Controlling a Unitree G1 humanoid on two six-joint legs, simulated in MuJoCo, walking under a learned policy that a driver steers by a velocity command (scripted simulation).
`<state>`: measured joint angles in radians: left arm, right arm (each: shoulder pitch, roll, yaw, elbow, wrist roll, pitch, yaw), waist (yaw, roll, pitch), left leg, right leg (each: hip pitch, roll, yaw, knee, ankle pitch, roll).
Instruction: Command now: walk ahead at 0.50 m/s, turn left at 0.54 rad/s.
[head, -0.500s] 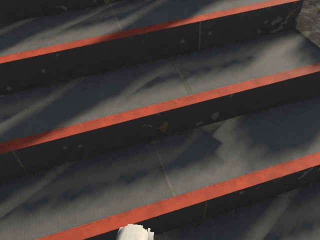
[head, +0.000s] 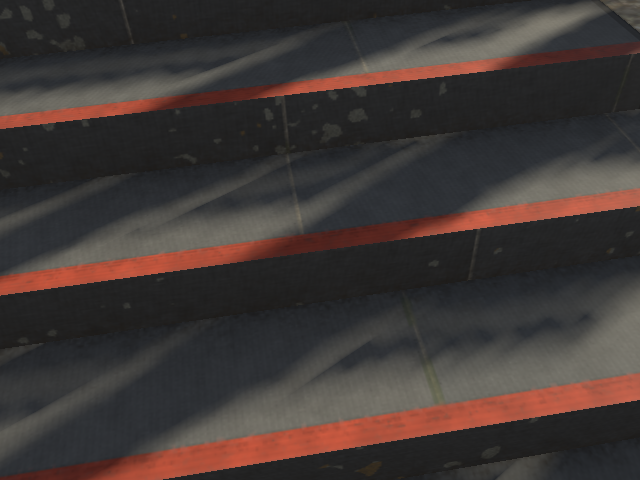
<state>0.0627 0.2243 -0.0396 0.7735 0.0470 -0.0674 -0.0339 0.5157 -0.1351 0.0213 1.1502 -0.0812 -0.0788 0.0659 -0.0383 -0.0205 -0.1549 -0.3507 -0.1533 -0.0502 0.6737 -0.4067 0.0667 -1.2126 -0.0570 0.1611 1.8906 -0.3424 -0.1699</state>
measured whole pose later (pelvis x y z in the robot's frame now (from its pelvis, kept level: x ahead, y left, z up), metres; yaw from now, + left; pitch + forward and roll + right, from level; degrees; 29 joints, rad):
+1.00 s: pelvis +0.56 +0.05 +0.26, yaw +27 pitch +5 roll +4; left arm 0.31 0.24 0.01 1.07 0.06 -0.11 -0.11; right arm 0.26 -0.22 -0.04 1.07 -0.05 -0.04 0.05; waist -0.03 -0.03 -0.15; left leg -0.60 -0.09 0.11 0.91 -0.40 0.09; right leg -0.74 0.00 0.18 1.89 -0.03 -0.20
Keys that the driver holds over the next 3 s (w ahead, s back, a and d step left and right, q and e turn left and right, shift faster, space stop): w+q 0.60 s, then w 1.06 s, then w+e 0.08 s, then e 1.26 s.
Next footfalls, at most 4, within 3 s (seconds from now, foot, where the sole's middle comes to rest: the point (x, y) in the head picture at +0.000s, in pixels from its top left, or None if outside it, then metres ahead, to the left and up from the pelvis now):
0.14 right None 0.31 -0.17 -0.60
0.82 left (242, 409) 0.59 0.16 -0.46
1.28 right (283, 208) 0.95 0.08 -0.31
1.92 left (73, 91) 1.22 0.52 -0.17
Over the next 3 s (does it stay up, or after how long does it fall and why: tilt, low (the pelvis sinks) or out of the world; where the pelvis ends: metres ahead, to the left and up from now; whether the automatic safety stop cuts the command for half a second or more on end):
stays up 1.18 0.42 0.60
